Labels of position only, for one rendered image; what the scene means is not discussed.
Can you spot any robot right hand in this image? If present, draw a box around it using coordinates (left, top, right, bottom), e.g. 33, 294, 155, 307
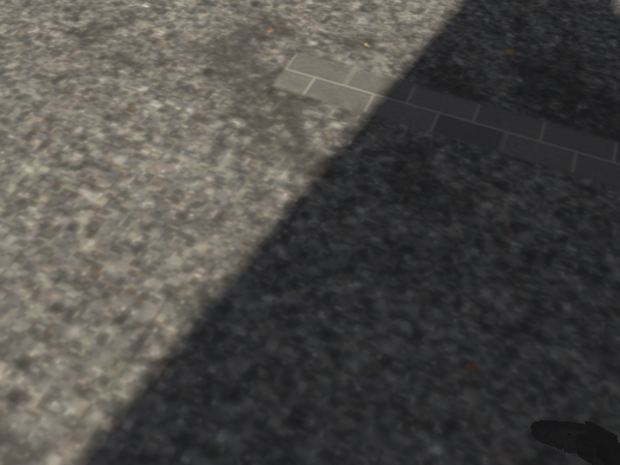
531, 420, 620, 465

